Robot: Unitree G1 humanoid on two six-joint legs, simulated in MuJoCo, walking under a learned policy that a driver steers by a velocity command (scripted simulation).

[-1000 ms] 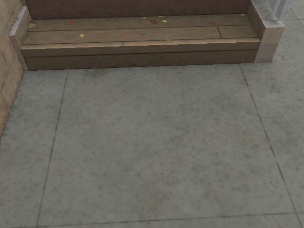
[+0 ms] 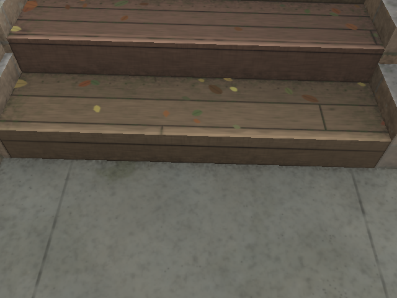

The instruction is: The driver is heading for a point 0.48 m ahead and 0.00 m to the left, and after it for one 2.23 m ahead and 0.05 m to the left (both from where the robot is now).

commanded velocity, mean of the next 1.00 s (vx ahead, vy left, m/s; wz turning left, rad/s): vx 0.34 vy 0.00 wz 0.00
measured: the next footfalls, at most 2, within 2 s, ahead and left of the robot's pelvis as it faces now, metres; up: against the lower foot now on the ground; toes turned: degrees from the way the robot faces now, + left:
right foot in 0.52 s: +0.45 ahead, -0.12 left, +0.00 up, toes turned -4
left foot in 0.92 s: +0.46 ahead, +0.08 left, +0.00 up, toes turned +2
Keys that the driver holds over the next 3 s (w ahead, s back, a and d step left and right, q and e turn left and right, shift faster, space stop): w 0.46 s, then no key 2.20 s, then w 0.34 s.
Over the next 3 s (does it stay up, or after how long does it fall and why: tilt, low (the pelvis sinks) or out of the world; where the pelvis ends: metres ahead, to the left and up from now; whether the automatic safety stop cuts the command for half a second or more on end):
stays up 0.48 -0.03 0.02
